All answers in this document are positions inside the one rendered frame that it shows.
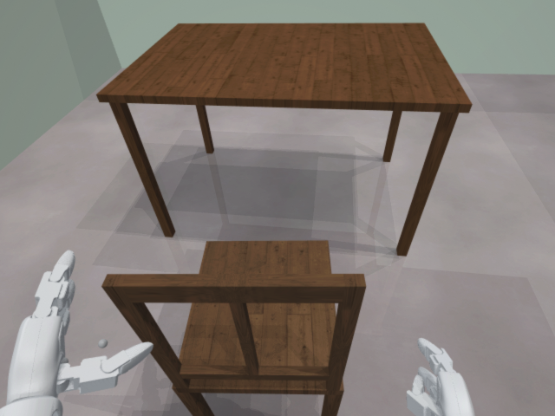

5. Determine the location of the left robot forearm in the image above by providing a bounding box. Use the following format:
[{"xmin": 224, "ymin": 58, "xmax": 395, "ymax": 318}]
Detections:
[{"xmin": 0, "ymin": 395, "xmax": 63, "ymax": 416}]

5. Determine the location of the right robot hand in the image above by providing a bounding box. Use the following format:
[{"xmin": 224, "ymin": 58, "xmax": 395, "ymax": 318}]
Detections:
[{"xmin": 407, "ymin": 338, "xmax": 475, "ymax": 416}]

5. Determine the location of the left robot hand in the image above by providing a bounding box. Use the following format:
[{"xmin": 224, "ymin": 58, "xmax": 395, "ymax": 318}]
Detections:
[{"xmin": 6, "ymin": 250, "xmax": 153, "ymax": 406}]

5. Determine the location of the chair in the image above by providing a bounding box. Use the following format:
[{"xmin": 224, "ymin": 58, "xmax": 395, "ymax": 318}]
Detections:
[{"xmin": 102, "ymin": 240, "xmax": 366, "ymax": 416}]

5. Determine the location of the table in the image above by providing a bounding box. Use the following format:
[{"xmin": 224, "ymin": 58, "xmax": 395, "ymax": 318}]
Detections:
[{"xmin": 96, "ymin": 23, "xmax": 473, "ymax": 257}]

